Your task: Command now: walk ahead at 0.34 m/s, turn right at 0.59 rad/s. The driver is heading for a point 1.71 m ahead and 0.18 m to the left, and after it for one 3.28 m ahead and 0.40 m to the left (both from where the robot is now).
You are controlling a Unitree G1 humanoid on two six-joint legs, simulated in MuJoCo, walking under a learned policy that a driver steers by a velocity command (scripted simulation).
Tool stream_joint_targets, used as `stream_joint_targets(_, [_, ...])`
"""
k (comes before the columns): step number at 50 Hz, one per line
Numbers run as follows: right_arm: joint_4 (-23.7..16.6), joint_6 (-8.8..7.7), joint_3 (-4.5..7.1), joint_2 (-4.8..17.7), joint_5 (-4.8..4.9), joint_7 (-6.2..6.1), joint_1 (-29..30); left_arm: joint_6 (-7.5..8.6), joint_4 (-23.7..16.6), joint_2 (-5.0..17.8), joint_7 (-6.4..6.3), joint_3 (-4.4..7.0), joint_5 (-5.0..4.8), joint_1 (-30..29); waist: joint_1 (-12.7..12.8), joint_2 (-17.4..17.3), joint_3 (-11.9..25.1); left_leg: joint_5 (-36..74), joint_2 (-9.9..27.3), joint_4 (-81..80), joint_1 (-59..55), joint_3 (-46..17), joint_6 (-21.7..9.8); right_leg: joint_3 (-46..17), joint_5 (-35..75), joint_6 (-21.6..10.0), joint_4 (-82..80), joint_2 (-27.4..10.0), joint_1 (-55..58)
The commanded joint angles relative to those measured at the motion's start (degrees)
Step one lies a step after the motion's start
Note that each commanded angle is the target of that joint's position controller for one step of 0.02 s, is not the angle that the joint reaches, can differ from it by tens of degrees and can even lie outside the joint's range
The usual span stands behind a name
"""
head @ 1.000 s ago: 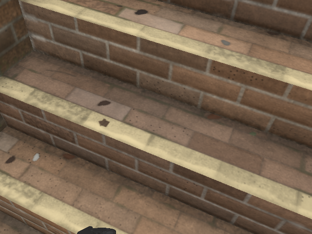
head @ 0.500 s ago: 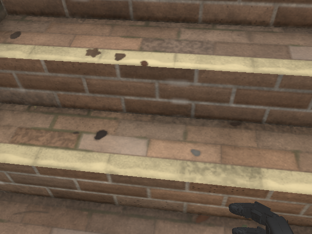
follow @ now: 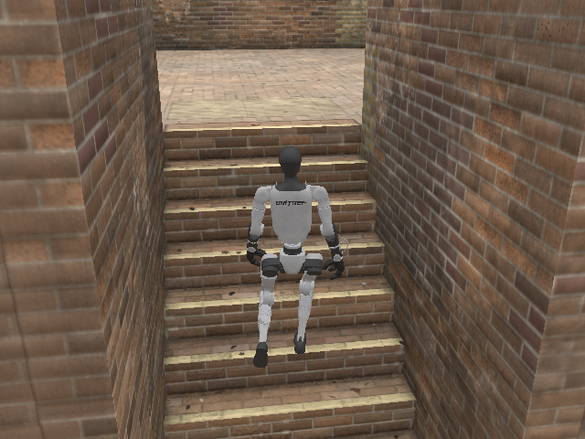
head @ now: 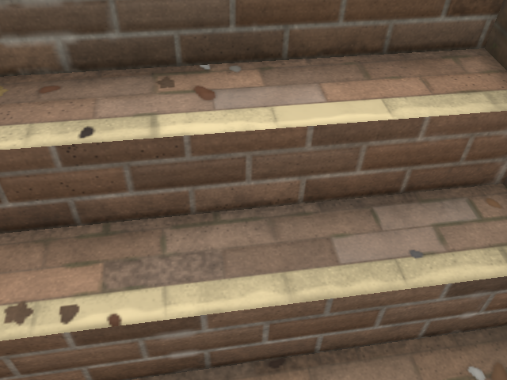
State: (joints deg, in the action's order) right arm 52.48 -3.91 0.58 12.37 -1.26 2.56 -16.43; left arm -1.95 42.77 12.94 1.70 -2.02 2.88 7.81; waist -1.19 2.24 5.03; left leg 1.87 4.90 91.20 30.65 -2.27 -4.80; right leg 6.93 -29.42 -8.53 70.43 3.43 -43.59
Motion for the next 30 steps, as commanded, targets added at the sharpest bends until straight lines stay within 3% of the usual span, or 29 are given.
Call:
stream_joint_targets(1, [-16.55,-2.70,-2.76,-6.68,-1.91,0.67,15.21,1.72,4.72,-2.04,0.21,0.54,-1.24,3.46,-2.60,-5.36,-4.79,-1.23,-3.01,37.99,32.17,-6.19,-3.40,-40.34,-8.45,3.66,-43.16,-10.30,12.64])
stream_joint_targets(2, [-16.45,-3.02,-3.79,-7.24,-1.65,0.42,10.87,2.20,6.02,-4.58,1.02,0.02,-0.75,1.15,-5.60,-5.84,-5.75,-0.51,-2.35,36.79,32.24,-5.66,-3.56,-32.71,-1.24,5.21,-41.48,-7.42,10.46])
stream_joint_targets(3, [-16.33,-3.33,-4.81,-8.12,-1.62,-0.05,8.33,2.18,5.54,-3.89,1.63,0.44,-0.90,0.17,-6.59,-4.40,-5.67,1.19,-1.65,34.17,33.41,-4.83,-2.90,-25.83,10.22,6.68,-40.39,-6.02,11.83])
stream_joint_targets(4, [-15.79,-3.15,-4.80,-6.48,-1.14,-0.75,6.65,2.19,5.08,-3.59,1.67,0.66,-0.53,-0.62,-7.26,-4.01,-5.42,1.64,-1.59,31.64,34.16,-3.34,-1.89,-22.34,16.74,6.84,-39.81,-5.55,12.06])
stream_joint_targets(5, [-16.34,-3.18,-4.92,-5.13,-1.30,-1.36,7.87,2.18,4.51,-2.61,1.41,1.10,0.06,-1.12,-7.30,-2.55,-5.01,2.31,-1.66,27.84,33.05,-0.58,-0.97,-19.42,24.81,7.10,-40.15,-4.71,10.44])
stream_joint_targets(6, [-15.94,-2.70,-5.13,-5.84,-1.21,-2.07,7.69,2.10,5.37,-2.37,1.06,1.00,0.94,1.50,-6.52,-0.38,-1.86,2.07,-2.69,35.94,34.79,1.43,-0.11,-19.58,31.88,5.78,-38.64,-5.06,13.06])
stream_joint_targets(7, [-15.79,-2.27,-5.27,-6.25,-0.76,-2.54,7.28,1.96,5.56,-2.29,0.71,0.81,1.01,2.86,-6.06,-0.06,-1.08,3.35,-3.10,36.99,36.54,1.99,0.64,-18.28,35.00,6.12,-38.46,-5.51,13.75])
stream_joint_targets(8, [-15.22,-1.98,-5.86,-8.89,-0.13,-2.77,8.82,1.83,7.88,-2.18,0.47,0.62,1.21,7.21,-3.77,2.54,-0.75,0.50,-3.86,46.10,44.79,1.39,1.11,-21.05,35.31,5.54,-39.58,-8.14,19.61])
stream_joint_targets(9, [-15.57,-1.94,-6.29,-10.11,0.39,-3.06,9.51,1.28,8.97,-1.35,0.22,1.03,0.66,9.62,-2.43,3.27,-1.74,-0.57,-3.78,46.74,50.06,-0.45,1.53,-21.67,34.41,5.49,-40.40,-9.21,23.14])
stream_joint_targets(11, [-16.48,-2.11,-6.45,-9.75,0.88,-3.38,14.44,1.13,10.69,-3.00,-0.55,0.81,0.11,12.80,0.57,3.29,-2.65,0.98,-4.63,38.62,52.55,-1.34,2.19,-20.43,34.05,6.03,-42.52,-9.69,26.06])
stream_joint_targets(12, [-19.48,-2.10,-7.20,-10.57,0.78,-3.91,21.98,0.77,11.00,-2.96,-1.37,0.83,-0.57,14.52,2.76,5.06,-3.65,-1.22,-4.95,30.54,53.59,1.12,3.41,-19.67,31.54,6.64,-46.24,-9.13,25.34])
stream_joint_targets(13, [-20.36,-1.99,-7.49,-10.57,1.23,-4.14,25.10,0.82,11.17,-3.37,-2.63,0.74,-0.39,14.79,3.52,5.79,-3.17,-0.39,-5.10,26.20,52.64,3.14,4.34,-20.38,32.73,5.63,-48.00,-10.14,25.13])
stream_joint_targets(14, [-20.01,-1.73,-7.45,-10.96,1.60,-4.52,25.03,0.63,11.60,-3.68,-3.68,0.39,0.54,15.49,3.71,7.27,-0.48,0.96,-5.19,25.58,52.33,3.62,5.10,-20.16,38.22,4.63,-48.75,-11.23,28.23])
stream_joint_targets(15, [-22.02,-1.05,-8.80,-13.33,1.37,-4.50,28.89,0.16,9.66,-3.22,-5.07,0.03,-0.08,11.43,2.27,7.61,1.19,-6.41,-1.23,13.49,41.78,7.18,5.68,-18.59,44.11,3.49,-57.97,-13.70,24.32])
stream_joint_targets(16, [-22.15,-0.24,-8.68,-12.57,1.19,-4.57,28.16,-0.47,9.49,-1.05,-6.03,0.60,-0.39,9.83,0.88,6.74,4.55,-10.05,-0.95,6.25,31.46,8.91,5.63,-17.11,48.79,1.60,-61.12,-14.34,24.51])
stream_joint_targets(17, [-21.17,0.89,-8.52,-12.24,1.44,-4.98,27.16,-1.25,10.36,2.76,-6.60,1.45,-1.53,11.13,0.02,7.40,7.06,-18.89,-2.91,-1.41,22.64,11.81,3.92,-12.84,60.69,0.93,-61.84,-14.97,27.79])
stream_joint_targets(18, [-17.47,0.81,-6.63,-10.17,1.10,-4.23,23.32,-0.87,13.92,3.00,-5.36,2.20,-1.38,16.70,0.76,10.89,10.54,-31.19,-7.30,-8.18,12.21,16.28,1.23,-8.16,89.60,-1.23,-56.82,-14.78,34.82])
stream_joint_targets(19, [-16.02,0.83,-5.53,-7.68,0.76,-2.92,20.60,-0.55,15.27,4.19,-4.93,2.29,-1.84,19.79,0.52,12.69,11.16,-37.68,-9.73,-12.75,12.03,15.44,-0.86,-8.30,113.70,-3.06,-52.29,-16.70,44.45])
stream_joint_targets(20, [-15.04,0.89,-3.77,-2.92,0.63,-1.36,17.99,0.20,14.59,5.35,-5.55,2.54,-2.05,17.72,-1.48,11.60,10.76,-33.90,-9.21,-15.40,12.88,8.69,-4.30,-6.32,135.41,0.02,-45.86,-16.33,51.25])
stream_joint_targets(21, [-12.59,1.00,-3.19,0.62,-0.09,-0.16,9.03,1.80,11.93,9.83,-5.07,3.30,-2.21,13.83,-3.83,9.96,14.81,-31.14,-8.33,-23.84,6.34,4.79,-5.14,-7.44,137.45,-2.63,-40.39,-19.31,54.06])
stream_joint_targets(22, [-11.14,2.39,-2.31,1.24,-0.60,-0.61,7.46,2.17,9.17,10.32,-4.35,3.78,-1.90,10.19,-3.78,2.43,15.87,-27.28,-6.05,-28.82,-0.35,-4.10,-5.59,-5.52,127.38,-1.82,-36.08,-17.43,46.57])
stream_joint_targets(23, [-10.61,4.04,-1.04,3.25,-1.07,-1.60,6.34,1.95,6.01,8.31,-4.28,3.32,-1.00,4.79,-4.72,-6.97,13.78,-34.76,-4.04,-42.09,-4.15,-16.50,-6.25,-4.44,104.83,-1.70,-27.48,-12.32,38.06])
stream_joint_targets(24, [-10.34,5.42,-0.53,3.85,-2.37,-3.44,5.63,1.30,4.02,3.92,-3.64,2.42,-0.15,-0.15,-6.01,-20.45,10.66,-31.49,3.82,-57.88,-7.92,-37.14,-13.22,-6.48,42.77,2.44,-5.34,-2.30,22.64])
stream_joint_targets(25, [-10.66,5.55,-0.71,3.55,-4.41,-5.03,8.34,1.74,2.45,1.93,-1.66,2.41,-1.31,-3.29,-4.06,-16.35,6.81,-27.72,4.05,-64.59,-2.88,-46.22,-13.96,-15.08,23.04,5.49,24.49,2.33,14.71])
stream_joint_targets(26, [-9.55,5.30,-1.42,0.40,-2.78,-5.56,8.73,2.60,0.26,-2.01,0.08,1.13,-1.83,-1.09,-0.50,-10.68,2.94,-30.22,3.33,-60.28,-0.65,-39.44,-12.23,-18.48,21.81,5.08,37.19,2.16,5.54])
stream_joint_targets(27, [-8.83,4.77,-1.28,-1.28,-0.30,-5.63,8.69,3.41,-0.79,-3.87,0.62,0.89,-1.15,0.13,2.45,-4.47,-2.82,-31.00,0.74,-54.59,2.36,-29.01,-9.65,-16.75,22.55,3.87,37.53,0.83,0.14])
stream_joint_targets(28, [-7.47,4.21,-1.35,-2.92,0.43,-4.48,8.11,4.53,-1.73,-4.25,0.97,0.69,-0.71,0.76,3.88,0.14,-4.15,-34.54,-0.48,-53.04,2.93,-24.44,-7.62,-15.19,23.41,2.90,38.92,-0.25,-4.50])
stream_joint_targets(29, [-6.60,3.75,-1.47,-3.74,0.48,-3.53,7.78,5.04,-2.39,-5.31,1.14,0.15,-1.29,1.96,5.09,0.74,-5.02,-37.32,-1.19,-54.36,3.03,-22.56,-6.63,-14.89,22.90,2.47,40.19,-1.29,-6.51])
stream_joint_targets(30, [-5.79,3.40,-1.98,-4.45,0.05,-2.73,7.52,5.36,-3.19,-6.20,1.41,-0.66,-1.56,2.49,5.52,-3.30,-4.63,-37.32,-1.50,-57.17,2.53,-23.06,-6.41,-14.42,23.68,2.09,44.98,-1.21,-8.28])
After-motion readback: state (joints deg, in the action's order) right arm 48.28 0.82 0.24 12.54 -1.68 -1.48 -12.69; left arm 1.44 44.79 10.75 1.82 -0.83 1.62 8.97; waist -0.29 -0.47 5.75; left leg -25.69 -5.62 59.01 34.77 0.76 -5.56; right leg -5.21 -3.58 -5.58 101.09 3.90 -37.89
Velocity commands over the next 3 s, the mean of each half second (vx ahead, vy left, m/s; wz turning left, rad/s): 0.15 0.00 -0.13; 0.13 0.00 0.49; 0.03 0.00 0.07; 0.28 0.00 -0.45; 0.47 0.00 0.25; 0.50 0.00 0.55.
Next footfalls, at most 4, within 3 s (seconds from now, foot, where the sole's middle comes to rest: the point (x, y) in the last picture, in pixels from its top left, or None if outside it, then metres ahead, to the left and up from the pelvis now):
0.38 left None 0.30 0.12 -0.46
0.96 right None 0.39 -0.10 -0.46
1.38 left None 0.34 0.16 -0.46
1.82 right None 0.38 -0.13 -0.46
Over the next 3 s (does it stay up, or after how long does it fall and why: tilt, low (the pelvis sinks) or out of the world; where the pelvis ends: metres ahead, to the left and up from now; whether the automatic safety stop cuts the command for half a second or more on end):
stays up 0.84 -0.07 0.71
